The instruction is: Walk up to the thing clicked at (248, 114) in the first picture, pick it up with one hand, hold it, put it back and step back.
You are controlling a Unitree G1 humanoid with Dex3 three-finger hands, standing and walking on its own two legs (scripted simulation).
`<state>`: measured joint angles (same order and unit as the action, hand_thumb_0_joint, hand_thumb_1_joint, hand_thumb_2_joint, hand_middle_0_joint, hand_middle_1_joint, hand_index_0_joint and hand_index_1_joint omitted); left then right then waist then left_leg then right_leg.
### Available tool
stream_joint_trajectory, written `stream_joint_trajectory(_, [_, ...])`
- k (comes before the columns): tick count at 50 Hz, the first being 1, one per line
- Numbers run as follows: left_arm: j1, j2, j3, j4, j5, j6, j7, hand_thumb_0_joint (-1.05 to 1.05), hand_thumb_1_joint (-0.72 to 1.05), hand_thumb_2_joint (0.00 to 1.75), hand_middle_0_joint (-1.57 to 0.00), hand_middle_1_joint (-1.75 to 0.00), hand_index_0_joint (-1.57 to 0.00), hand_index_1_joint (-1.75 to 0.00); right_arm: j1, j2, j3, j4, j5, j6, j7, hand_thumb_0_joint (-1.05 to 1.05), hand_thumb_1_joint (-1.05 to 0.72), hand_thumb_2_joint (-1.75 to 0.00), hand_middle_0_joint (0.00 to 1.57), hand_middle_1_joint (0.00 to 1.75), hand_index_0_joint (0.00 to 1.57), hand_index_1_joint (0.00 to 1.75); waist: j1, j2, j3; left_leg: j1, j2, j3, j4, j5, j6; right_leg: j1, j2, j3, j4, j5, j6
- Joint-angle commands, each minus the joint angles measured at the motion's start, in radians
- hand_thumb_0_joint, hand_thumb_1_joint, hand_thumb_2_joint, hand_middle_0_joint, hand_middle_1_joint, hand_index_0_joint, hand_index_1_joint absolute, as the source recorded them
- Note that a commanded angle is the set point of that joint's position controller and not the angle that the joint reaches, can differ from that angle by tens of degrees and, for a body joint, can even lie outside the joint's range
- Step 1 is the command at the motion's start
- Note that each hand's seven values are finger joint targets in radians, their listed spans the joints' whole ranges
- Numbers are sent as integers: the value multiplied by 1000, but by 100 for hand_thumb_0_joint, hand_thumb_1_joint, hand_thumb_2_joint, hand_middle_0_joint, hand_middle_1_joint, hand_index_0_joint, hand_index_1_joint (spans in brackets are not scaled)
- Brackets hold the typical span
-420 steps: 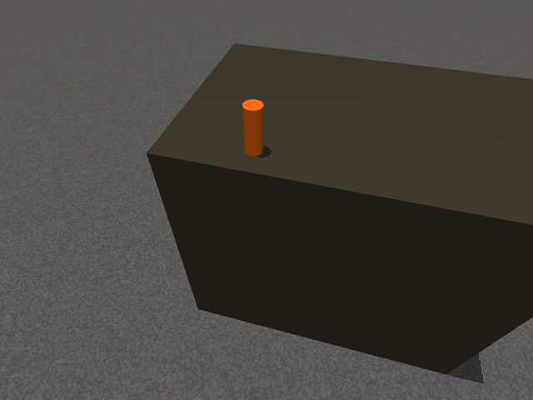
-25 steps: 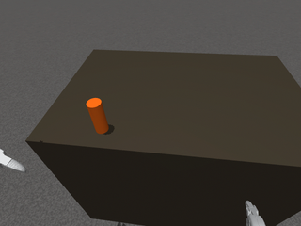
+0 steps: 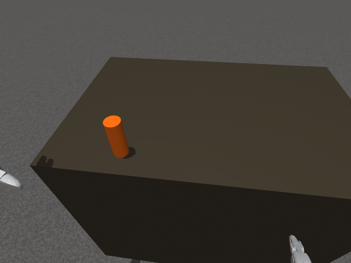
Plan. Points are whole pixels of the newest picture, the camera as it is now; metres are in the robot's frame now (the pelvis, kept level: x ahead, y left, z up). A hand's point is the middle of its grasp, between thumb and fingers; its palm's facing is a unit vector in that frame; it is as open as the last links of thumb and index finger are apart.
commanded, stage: go down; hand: left
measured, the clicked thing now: (116, 137) +0.41 +0.17 +0.08
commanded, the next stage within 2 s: approach in 1.98 s
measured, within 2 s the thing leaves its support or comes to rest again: neither
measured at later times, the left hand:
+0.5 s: hand (4, 127) +0.32 +0.34 +0.20, palm faces +0.17 -0.98 -0.13, open 17.6 cm
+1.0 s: hand (2, 118) +0.34 +0.36 +0.21, palm faces +0.14 -0.99 -0.07, open 17.7 cm
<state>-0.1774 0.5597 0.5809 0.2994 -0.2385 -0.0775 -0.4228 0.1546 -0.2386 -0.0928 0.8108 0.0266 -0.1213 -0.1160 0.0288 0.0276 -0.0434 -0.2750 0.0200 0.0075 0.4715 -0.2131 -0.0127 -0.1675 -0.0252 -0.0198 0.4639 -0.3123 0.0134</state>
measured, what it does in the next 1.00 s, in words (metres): stands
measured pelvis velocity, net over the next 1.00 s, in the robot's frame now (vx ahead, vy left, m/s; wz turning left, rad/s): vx -0.01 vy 0.01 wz -0.01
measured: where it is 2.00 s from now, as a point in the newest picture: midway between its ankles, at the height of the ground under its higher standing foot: outside the picture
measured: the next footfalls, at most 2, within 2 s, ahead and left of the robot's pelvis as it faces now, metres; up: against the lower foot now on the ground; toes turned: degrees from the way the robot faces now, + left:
none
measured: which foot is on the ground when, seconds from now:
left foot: down 0.00-1.00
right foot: down 0.00-1.00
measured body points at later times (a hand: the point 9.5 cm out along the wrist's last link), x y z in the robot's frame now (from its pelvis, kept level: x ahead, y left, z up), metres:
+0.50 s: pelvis -0.01 +0.00 +0.00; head -0.01 -0.01 +0.45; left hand +0.31 +0.39 +0.21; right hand +0.15 -0.27 -0.09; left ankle +0.02 +0.13 -0.74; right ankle -0.04 -0.13 -0.74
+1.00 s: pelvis -0.01 +0.01 +0.00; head +0.00 +0.01 +0.45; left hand +0.33 +0.41 +0.21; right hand +0.15 -0.26 -0.09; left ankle +0.02 +0.13 -0.74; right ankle -0.04 -0.13 -0.74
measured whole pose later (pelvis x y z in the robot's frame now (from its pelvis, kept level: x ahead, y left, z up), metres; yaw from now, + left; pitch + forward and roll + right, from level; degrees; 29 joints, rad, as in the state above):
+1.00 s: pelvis -0.01 +0.01 +0.00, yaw -1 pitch +4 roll +0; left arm -0.51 0.74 0.58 0.75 -0.21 0.07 -0.57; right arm 0.16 -0.24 -0.01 0.84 0.02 -0.20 -0.19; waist -0.01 0.02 -0.09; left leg -0.34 0.02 0.02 0.46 -0.19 0.00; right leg -0.23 -0.02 -0.01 0.44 -0.28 0.02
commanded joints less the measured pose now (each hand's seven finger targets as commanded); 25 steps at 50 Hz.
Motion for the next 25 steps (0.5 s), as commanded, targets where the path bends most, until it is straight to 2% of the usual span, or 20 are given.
stream_joint_trajectory(1, [-353, 380, 91, -129, -28, -25, -31, 0, -58, 6, -6, -3, -5, -4, -108, -169, -38, -150, 2, -61, -29, 0, 51, -6, 5, 5, 5, 5, -14, 59, -217, 213, -17, 2, -28, 272, 36, -81, 24, -27, -61, 295, -13])
stream_joint_trajectory(2, [-379, 384, 89, -117, -30, -22, -40, 0, -56, 6, -5, -3, -5, -4, -71, -149, -29, -109, 1, -60, -28, 0, 52, -6, 5, 5, 5, 5, -17, 72, -207, 210, -17, 0, -27, 270, 34, -88, 26, -28, -59, 290, -15])
stream_joint_trajectory(3, [-394, 391, 90, -89, -33, -16, -47, 0, -60, 6, -5, -4, -5, -5, -96, -139, -9, -127, 3, -63, -30, 0, 52, -6, 5, 5, 5, 5, -12, 66, -183, 191, -19, 3, -32, 244, 35, -96, 24, -27, -66, 269, -14])
stream_joint_trajectory(4, [-386, 394, 89, -64, -32, -11, -52, 0, -58, 6, -5, -4, -5, -4, -103, -151, -24, -126, 2, -69, -36, 0, 52, -6, 5, 5, 5, 5, -14, 53, -182, 183, -24, 6, -35, 225, 37, -95, 21, -24, -70, 259, -11])
stream_joint_trajectory(7, [-429, 436, 104, -41, -26, -7, -65, 0, -59, 4, -6, -3, -5, -3, -91, -143, -2, -141, -1, -75, -44, 0, 51, -6, 5, 5, 5, 5, -6, 45, -219, 189, -32, 13, -27, 227, 43, -88, 14, -19, -73, 270, -7])
stream_joint_trajectory(8, [-439, 442, 105, -14, -26, -3, -70, 0, -56, 5, -5, -2, -5, -3, -80, -157, -14, -142, -1, -76, -47, 0, 52, -6, 5, 5, 5, 5, -15, 42, -232, 201, -29, 10, -24, 238, 44, -91, 18, -21, -70, 279, -7])
stream_joint_trajectory(9, [-443, 423, 92, 18, -26, 5, -75, 0, -58, 4, -5, -3, -5, -3, -84, -157, -9, -145, -2, -80, -48, 0, 51, -6, 5, 5, 5, 5, -16, 30, -221, 200, -25, 5, -25, 244, 44, -98, 20, -24, -66, 282, -8])
stream_joint_trajectory(10, [-464, 434, 94, -2, -27, 2, -78, 0, -58, 5, -5, -3, -5, -4, -98, -144, 2, -146, -2, -82, -48, 0, 52, -6, 5, 5, 5, 5, -5, 50, -234, 202, -27, 7, -24, 256, 43, -96, 19, -23, -66, 290, -8])
stream_joint_trajectory(11, [-492, 460, 103, 3, -24, 2, -78, 0, -58, 5, -5, -3, -5, -4, -87, -170, -19, -140, -3, -83, -53, 0, 52, -6, 5, 5, 5, 5, -11, 59, -247, 211, -27, 7, -20, 267, 42, -99, 19, -23, -64, 297, -9])
stream_joint_trajectory(12, [-493, 481, 111, 14, -18, 5, -78, 0, -55, 7, -5, -3, -4, -4, -83, -158, -7, -144, -3, -81, -55, 0, 52, -6, 5, 5, 5, 5, -3, 56, -248, 199, -30, 9, -18, 266, 44, -91, 16, -21, -69, 300, -7])
stream_joint_trajectory(14, [-487, 453, 87, 69, -14, 15, -86, 0, -57, 6, -5, -3, -4, -4, -107, -130, 14, -142, -1, -85, -54, 0, 52, -6, 5, 5, 5, 5, 0, 57, -220, 181, -31, 9, -27, 236, 44, -104, 15, -20, -76, 269, -8])
stream_joint_trajectory(15, [-509, 461, 91, 46, -17, 9, -88, 0, -59, 5, -5, -3, -5, -4, -94, -155, -7, -130, -4, -88, -58, 0, 52, -6, 5, 5, 5, 5, -12, 68, -211, 187, -29, 9, -31, 216, 40, -115, 18, -20, -75, 253, -11])
stream_joint_trajectory(16, [-515, 459, 87, 68, -15, 12, -90, 0, -59, 6, -5, -3, -5, -4, -107, -139, 11, -138, -3, -89, -58, 0, 51, -6, 5, 5, 5, 5, -5, 62, -236, 198, -25, 3, -32, 224, 41, -118, 21, -25, -75, 248, -12])
stream_joint_trajectory(17, [-532, 471, 89, 58, -15, 13, -90, 0, -56, 5, -5, -2, -5, -3, -106, -153, 0, -147, -3, -91, -61, 0, 52, -6, 5, 5, 5, 5, -12, 63, -247, 206, -24, 5, -30, 230, 40, -117, 21, -24, -76, 257, -12])
stream_joint_trajectory(19, [-547, 503, 107, 67, -11, 13, -92, 0, -56, 5, -5, -3, -5, -4, -114, -157, 5, -158, -4, -96, -62, 0, 52, -6, 5, 5, 5, 5, 1, 75, -241, 194, -21, -1, -34, 211, 35, -112, 26, -28, -76, 231, -17])
stream_joint_trajectory(21, [-547, 493, 99, 81, -13, 17, -98, 0, -57, 5, -5, -3, -5, -3, -80, -134, 17, -133, -4, -95, -64, 0, 52, -6, 5, 5, 5, 5, -7, 91, -241, 205, -20, 0, -36, 213, 35, -117, 27, -29, -78, 234, -17])
stream_joint_trajectory(22, [-562, 487, 87, 84, -13, 21, -98, 0, -58, 5, -5, -3, -5, -4, -89, -144, 8, -131, -4, -96, -67, 0, 52, -6, 5, 5, 5, 5, -15, 89, -227, 199, -21, 4, -37, 210, 36, -133, 25, -26, -81, 233, -17])
stream_joint_trajectory(24, [-564, 491, 87, 93, -15, 31, -105, 0, -59, 5, -5, -4, -5, -4, -96, -142, 19, -140, -6, -104, -71, 0, 52, -6, 5, 5, 5, 5, -13, 79, -224, 189, -25, 6, -35, 193, 38, -128, 24, -24, -88, 222, -14])
stream_joint_trajectory(25, [-571, 521, 100, 94, -11, 34, -104, 0, -61, 5, -5, -4, -5, -4, -90, -138, 16, -124, -6, -103, -73, 0, 52, -6, 5, 5, 5, 5, -8, 95, -252, 194, -28, 7, -30, 207, 40, -120, 20, -21, -87, 237, -13])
